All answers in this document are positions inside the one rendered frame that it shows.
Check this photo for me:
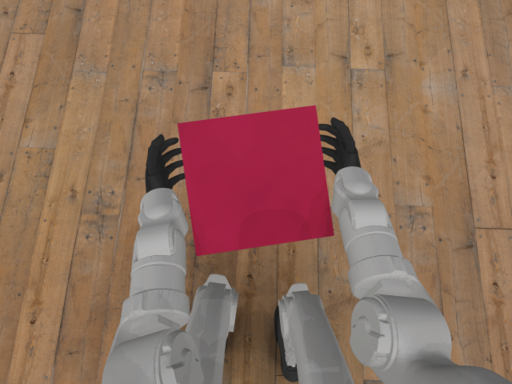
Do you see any right robot hand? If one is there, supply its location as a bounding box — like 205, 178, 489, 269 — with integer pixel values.
318, 118, 361, 175

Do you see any robot left shin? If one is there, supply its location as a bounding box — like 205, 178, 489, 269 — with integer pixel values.
194, 274, 232, 338

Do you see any robot right thigh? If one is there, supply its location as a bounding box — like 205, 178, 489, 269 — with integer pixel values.
278, 290, 354, 384

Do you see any carton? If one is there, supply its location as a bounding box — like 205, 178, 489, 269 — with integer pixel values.
178, 105, 334, 256

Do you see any left robot forearm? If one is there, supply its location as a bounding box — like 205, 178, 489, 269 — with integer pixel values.
102, 188, 190, 377

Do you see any right robot forearm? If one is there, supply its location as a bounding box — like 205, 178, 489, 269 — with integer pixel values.
331, 166, 452, 348

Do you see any left robot upper arm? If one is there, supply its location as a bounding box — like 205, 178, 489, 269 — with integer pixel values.
102, 328, 204, 384

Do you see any left robot hand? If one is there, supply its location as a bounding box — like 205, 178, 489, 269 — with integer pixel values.
146, 134, 185, 193

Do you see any right robot upper arm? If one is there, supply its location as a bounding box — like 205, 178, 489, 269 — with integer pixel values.
350, 294, 512, 384

